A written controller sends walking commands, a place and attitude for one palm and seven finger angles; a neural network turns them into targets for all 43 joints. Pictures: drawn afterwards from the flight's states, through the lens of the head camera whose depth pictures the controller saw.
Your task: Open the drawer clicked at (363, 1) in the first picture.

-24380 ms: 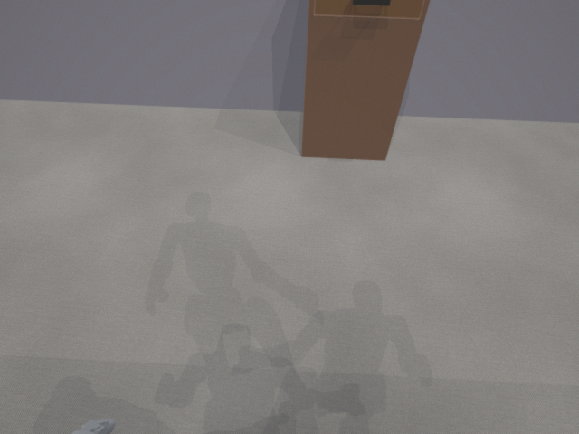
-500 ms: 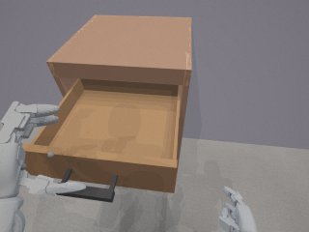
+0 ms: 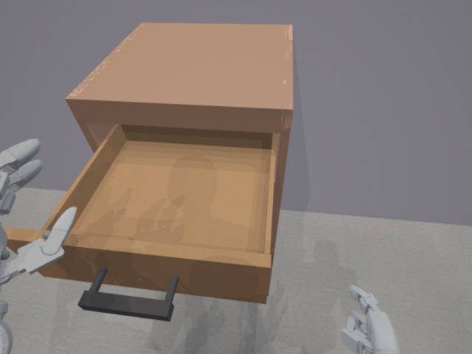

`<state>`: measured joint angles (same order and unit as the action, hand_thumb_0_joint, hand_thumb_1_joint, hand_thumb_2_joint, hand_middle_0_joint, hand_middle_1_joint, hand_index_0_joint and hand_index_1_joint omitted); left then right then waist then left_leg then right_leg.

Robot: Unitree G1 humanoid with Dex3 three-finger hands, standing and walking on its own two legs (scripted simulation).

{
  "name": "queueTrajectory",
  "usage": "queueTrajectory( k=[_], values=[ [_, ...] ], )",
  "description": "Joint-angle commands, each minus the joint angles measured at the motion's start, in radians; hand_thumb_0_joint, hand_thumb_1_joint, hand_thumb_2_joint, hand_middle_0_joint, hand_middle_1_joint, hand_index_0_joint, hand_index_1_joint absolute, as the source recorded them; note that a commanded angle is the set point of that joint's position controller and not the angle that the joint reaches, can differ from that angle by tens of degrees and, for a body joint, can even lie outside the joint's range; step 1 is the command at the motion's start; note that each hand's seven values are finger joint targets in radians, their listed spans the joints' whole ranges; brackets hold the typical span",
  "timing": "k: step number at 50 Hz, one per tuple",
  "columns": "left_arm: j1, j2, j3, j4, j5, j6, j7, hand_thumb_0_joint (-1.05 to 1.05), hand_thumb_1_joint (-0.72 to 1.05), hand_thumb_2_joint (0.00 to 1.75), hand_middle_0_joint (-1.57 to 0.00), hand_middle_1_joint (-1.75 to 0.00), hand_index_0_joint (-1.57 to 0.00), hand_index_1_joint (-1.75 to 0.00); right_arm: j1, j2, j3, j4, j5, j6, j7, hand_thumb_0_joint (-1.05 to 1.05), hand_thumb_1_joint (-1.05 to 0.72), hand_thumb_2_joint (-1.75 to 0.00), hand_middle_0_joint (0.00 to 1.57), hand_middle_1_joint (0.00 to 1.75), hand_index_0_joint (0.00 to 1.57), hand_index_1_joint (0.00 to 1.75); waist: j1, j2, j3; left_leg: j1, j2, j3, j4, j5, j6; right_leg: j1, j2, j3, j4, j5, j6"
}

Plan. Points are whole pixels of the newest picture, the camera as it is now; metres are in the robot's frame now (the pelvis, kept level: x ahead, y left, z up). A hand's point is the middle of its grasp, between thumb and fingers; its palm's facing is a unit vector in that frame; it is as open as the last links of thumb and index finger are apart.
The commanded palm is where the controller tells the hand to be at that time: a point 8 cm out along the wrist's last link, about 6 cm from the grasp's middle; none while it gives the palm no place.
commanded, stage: draw the hand back to the body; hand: left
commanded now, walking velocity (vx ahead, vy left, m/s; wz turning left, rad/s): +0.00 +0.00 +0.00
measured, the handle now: (131, 291) +0.20 +0.20 +0.03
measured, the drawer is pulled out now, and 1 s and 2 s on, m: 0.29 0.29 0.29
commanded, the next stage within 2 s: step back with the hand held close in 0.28 s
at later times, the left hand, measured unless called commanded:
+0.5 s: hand (38, 234) +0.18 +0.24 +0.22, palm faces +0.46 -0.76 -0.46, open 7.4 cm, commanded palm +0.11 +0.27 +0.22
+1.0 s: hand (0, 296) +0.12 +0.24 +0.21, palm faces +0.41 -0.75 -0.51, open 7.4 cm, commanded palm +0.05 +0.29 +0.22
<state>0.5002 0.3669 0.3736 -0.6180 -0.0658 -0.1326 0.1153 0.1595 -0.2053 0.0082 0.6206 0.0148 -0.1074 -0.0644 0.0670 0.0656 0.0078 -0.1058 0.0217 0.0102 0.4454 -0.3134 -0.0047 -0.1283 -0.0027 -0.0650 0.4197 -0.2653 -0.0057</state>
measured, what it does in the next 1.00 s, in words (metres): shifts its weight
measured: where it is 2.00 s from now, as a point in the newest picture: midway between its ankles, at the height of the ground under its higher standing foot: outside the picture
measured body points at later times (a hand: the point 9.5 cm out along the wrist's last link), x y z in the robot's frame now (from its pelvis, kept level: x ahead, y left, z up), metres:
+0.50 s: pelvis -0.02 -0.01 +0.00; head -0.01 -0.02 +0.45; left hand +0.15 +0.27 +0.24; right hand +0.18 -0.22 -0.09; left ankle -0.05 +0.12 -0.74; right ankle -0.02 -0.11 -0.74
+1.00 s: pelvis -0.08 +0.01 -0.01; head -0.05 +0.01 +0.44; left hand +0.09 +0.28 +0.24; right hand +0.09 -0.23 -0.09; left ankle -0.05 +0.12 -0.74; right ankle -0.02 -0.11 -0.74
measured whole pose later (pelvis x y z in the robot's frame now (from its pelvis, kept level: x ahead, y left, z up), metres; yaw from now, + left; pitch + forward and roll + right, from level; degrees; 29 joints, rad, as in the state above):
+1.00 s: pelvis -0.08 +0.01 -0.01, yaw +0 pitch +2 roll +0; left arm 0.57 0.44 0.49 -0.71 -0.05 -0.25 0.16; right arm 0.20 -0.20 -0.01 0.55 0.03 -0.09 -0.07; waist 0.00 0.00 0.04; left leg -0.38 0.00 0.02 0.59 -0.25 0.02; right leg -0.39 -0.03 -0.05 0.55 -0.19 0.00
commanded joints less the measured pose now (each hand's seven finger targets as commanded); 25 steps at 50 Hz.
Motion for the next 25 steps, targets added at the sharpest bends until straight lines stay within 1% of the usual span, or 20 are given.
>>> queueTrajectory(
  k=[1, 2, 4, 5, 6, 8, 10, 11, 12, 13, 15, 16, 17, 18, 19, 20, 21, 22, 23, 25],
  values=[
    [-0.085, 0.159, 0.105, -0.202, 0.001, -0.053, 0.017, 0.0, 0.8, 0.86, -0.21, -0.37, -0.21, -0.37, -0.128, -0.099, -0.03, -0.16, -0.003, -0.051, -0.009, 0.0, -0.9, -0.9, 0.2, 0.3, 0.2, 0.3, -0.003, 0.021, -0.116, 0.038, 0.04, -0.002, -0.031, 0.414, 0.01, 0.035, -0.045, 0.016, -0.039, 0.341, -0.019],
    [-0.079, 0.153, 0.098, -0.187, 0.002, -0.051, 0.018, 0.0, 0.83, 0.87, -0.21, -0.34, -0.21, -0.34, -0.118, -0.095, -0.028, -0.157, -0.004, -0.051, -0.007, 0.0, -0.9, -0.9, 0.2, 0.3, 0.2, 0.3, -0.005, 0.009, -0.1, 0.036, 0.042, -0.001, -0.031, 0.4, 0.011, 0.024, -0.044, 0.013, -0.044, 0.332, -0.017],
    [-0.079, 0.16, 0.099, -0.195, 0.0, -0.048, 0.018, 0.0, 0.9, 0.9, -0.2, -0.3, -0.2, -0.3, -0.12, -0.095, -0.027, -0.164, -0.004, -0.051, -0.007, 0.0, -0.9, -0.9, 0.2, 0.3, 0.2, 0.3, -0.003, -0.016, -0.112, 0.033, 0.043, -0.007, -0.034, 0.398, 0.011, 0.036, -0.044, 0.012, -0.037, 0.334, -0.016],
    [-0.084, 0.16, 0.097, -0.208, 0.002, -0.047, 0.017, 0.0, 0.9, 0.9, -0.2, -0.3, -0.2, -0.3, -0.122, -0.095, -0.027, -0.167, -0.005, -0.052, -0.007, 0.0, -0.9, -0.9, 0.2, 0.3, 0.2, 0.3, -0.002, 0.007, -0.121, 0.036, 0.042, -0.006, -0.034, 0.395, 0.011, 0.038, -0.045, 0.015, -0.037, 0.328, -0.017],
    [-0.097, 0.164, 0.098, -0.218, 0.002, -0.048, 0.018, 0.0, 0.9, 0.9, -0.2, -0.3, -0.2, -0.3, -0.128, -0.098, -0.025, -0.163, -0.005, -0.053, -0.007, 0.0, -0.9, -0.9, 0.2, 0.3, 0.2, 0.3, -0.004, 0.031, -0.11, 0.035, 0.039, -0.008, -0.035, 0.389, 0.008, 0.034, -0.043, 0.017, -0.042, 0.318, -0.021],
    [-0.07, 0.156, 0.098, -0.195, 0.001, -0.046, 0.019, 0.0, 0.9, 0.9, -0.2, -0.3, -0.2, -0.3, -0.122, -0.092, -0.024, -0.164, -0.004, -0.053, -0.005, 0.0, -0.9, -0.9, 0.2, 0.3, 0.2, 0.3, -0.001, 0.008, -0.101, 0.025, 0.042, -0.011, -0.037, 0.389, 0.008, 0.033, -0.042, 0.011, -0.037, 0.317, -0.02],
    [-0.081, 0.166, 0.108, -0.192, -0.002, -0.045, 0.019, 0.0, 0.9, 0.9, -0.2, -0.3, -0.2, -0.3, -0.125, -0.091, -0.025, -0.168, -0.003, -0.049, -0.006, 0.0, -0.9, -0.9, 0.2, 0.3, 0.2, 0.3, 0.0, -0.021, -0.099, 0.025, 0.042, -0.01, -0.039, 0.367, 0.01, 0.03, -0.042, 0.013, -0.042, 0.307, -0.018],
    [-0.093, 0.164, 0.106, -0.198, -0.001, -0.045, 0.018, 0.0, 0.9, 0.9, -0.2, -0.3, -0.2, -0.3, -0.133, -0.097, -0.026, -0.163, -0.003, -0.049, -0.008, 0.0, -0.9, -0.9, 0.2, 0.3, 0.2, 0.3, -0.002, 0.014, -0.09, 0.023, 0.039, -0.008, -0.04, 0.355, 0.009, 0.026, -0.041, 0.019, -0.05, 0.293, -0.022],
    [-0.097, 0.158, 0.097, -0.191, 0.001, -0.047, 0.018, 0.0, 0.9, 0.9, -0.2, -0.3, -0.2, -0.3, -0.125, -0.093, -0.023, -0.162, -0.003, -0.049, -0.007, 0.0, -0.9, -0.9, 0.2, 0.3, 0.2, 0.3, -0.003, 0.024, -0.074, 0.017, 0.039, -0.01, -0.043, 0.339, 0.008, 0.016, -0.04, 0.015, -0.053, 0.275, -0.021],
    [-0.087, 0.156, 0.099, -0.171, -0.002, -0.044, 0.018, 0.0, 0.9, 0.9, -0.2, -0.3, -0.2, -0.3, -0.126, -0.091, -0.022, -0.164, -0.002, -0.049, -0.008, 0.0, -0.9, -0.9, 0.2, 0.3, 0.2, 0.3, -0.002, 0.008, -0.064, 0.01, 0.04, -0.013, -0.048, 0.328, 0.009, 0.015, -0.04, 0.014, -0.052, 0.267, -0.021],
    [-0.093, 0.163, 0.103, -0.175, -0.004, -0.047, 0.017, 0.0, 0.9, 0.9, -0.2, -0.3, -0.2, -0.3, -0.128, -0.094, -0.024, -0.169, 0.0, -0.05, -0.007, 0.0, -0.9, -0.9, 0.2, 0.3, 0.2, 0.3, -0.001, -0.02, -0.075, 0.006, 0.04, -0.015, -0.05, 0.309, 0.011, 0.02, -0.04, 0.016, -0.053, 0.25, -0.019],
    [-0.103, 0.164, 0.103, -0.189, -0.002, -0.051, 0.017, 0.0, 0.9, 0.9, -0.2, -0.3, -0.2, -0.3, -0.138, -0.097, -0.026, -0.167, 0.001, -0.052, -0.008, 0.0, -0.9, -0.9, 0.2, 0.3, 0.2, 0.3, -0.001, 0.022, -0.074, 0.013, 0.038, -0.01, -0.05, 0.298, 0.01, 0.016, -0.041, 0.022, -0.06, 0.236, -0.022],
    [-0.097, 0.164, 0.105, -0.18, -0.003, -0.054, 0.018, 0.0, 0.9, 0.9, -0.2, -0.3, -0.2, -0.3, -0.133, -0.092, -0.023, -0.166, -0.001, -0.054, -0.008, 0.0, -0.9, -0.9, 0.2, 0.3, 0.2, 0.3, 0.001, 0.021, -0.068, 0.006, 0.036, -0.013, -0.052, 0.286, 0.01, 0.014, -0.042, 0.017, -0.061, 0.227, -0.021],
    [-0.08, 0.16, 0.103, -0.168, -0.004, -0.052, 0.019, 0.0, 0.9, 0.9, -0.2, -0.3, -0.2, -0.3, -0.13, -0.091, -0.024, -0.166, -0.001, -0.053, -0.008, 0.0, -0.9, -0.9, 0.2, 0.3, 0.2, 0.3, 0.001, -0.008, -0.073, 0.009, 0.037, -0.015, -0.05, 0.292, 0.013, 0.016, -0.04, 0.017, -0.058, 0.234, -0.021],
    [-0.086, 0.157, 0.095, -0.182, -0.003, -0.053, 0.018, 0.0, 0.9, 0.9, -0.2, -0.3, -0.2, -0.3, -0.129, -0.094, -0.025, -0.169, 0.001, -0.054, -0.006, 0.0, -0.9, -0.9, 0.2, 0.3, 0.2, 0.3, -0.001, 0.0, -0.081, 0.013, 0.037, -0.013, -0.048, 0.294, 0.013, 0.017, -0.041, 0.021, -0.058, 0.235, -0.021],
    [-0.229, 0.297, 0.242, -0.249, -0.009, -0.099, 0.022, 0.0, 0.9, 0.9, -0.2, -0.3, -0.2, -0.3, -0.075, -0.115, -0.023, -0.2, 0.014, -0.035, -0.005, 0.0, -0.9, -0.9, 0.2, 0.3, 0.2, 0.3, -0.06, -0.029, 0.025, -0.06, 0.046, -0.025, -0.016, 0.206, 0.037, -0.108, -0.095, 0.133, -0.118, 0.277, -0.018],
    [-0.238, 0.303, 0.255, -0.223, -0.002, -0.12, 0.021, 0.0, 0.9, 0.9, -0.2, -0.3, -0.2, -0.3, -0.067, -0.101, -0.023, -0.182, 0.01, -0.025, -0.009, 0.0, -0.9, -0.9, 0.2, 0.3, 0.2, 0.3, -0.059, -0.034, 0.0, -0.057, 0.04, -0.043, -0.001, 0.169, 0.035, -0.107, -0.119, 0.137, -0.12, 0.287, -0.027],
    [-0.129, 0.222, 0.19, -0.163, 0.001, -0.118, 0.014, 0.0, 0.9, 0.9, -0.2, -0.3, -0.2, -0.3, -0.076, -0.102, -0.026, -0.177, 0.01, -0.019, -0.013, 0.0, -0.9, -0.9, 0.2, 0.3, 0.2, 0.3, -0.069, -0.075, -0.018, -0.041, 0.045, -0.042, 0.008, 0.188, 0.038, -0.117, -0.13, 0.131, -0.107, 0.318, -0.026],
    [-0.072, 0.199, 0.171, -0.146, 0.005, -0.114, 0.009, 0.0, 0.9, 0.9, -0.2, -0.3, -0.2, -0.3, -0.084, -0.111, -0.03, -0.188, 0.011, -0.013, -0.013, 0.0, -0.9, -0.9, 0.2, 0.3, 0.2, 0.3, -0.069, -0.075, -0.06, -0.028, 0.048, -0.036, 0.014, 0.231, 0.041, -0.104, -0.133, 0.118, -0.085, 0.355, -0.021],
    [-0.013, 0.193, 0.167, -0.169, 0.007, -0.116, 0.009, 0.0, 0.9, 0.9, -0.2, -0.3, -0.2, -0.3, -0.087, -0.121, -0.039, -0.201, 0.011, -0.001, -0.012, 0.0, -0.9, -0.9, 0.2, 0.3, 0.2, 0.3, -0.069, -0.048, -0.138, -0.024, 0.064, -0.035, 0.016, 0.335, 0.043, -0.055, -0.136, 0.104, -0.035, 0.424, -0.014]
  ],
)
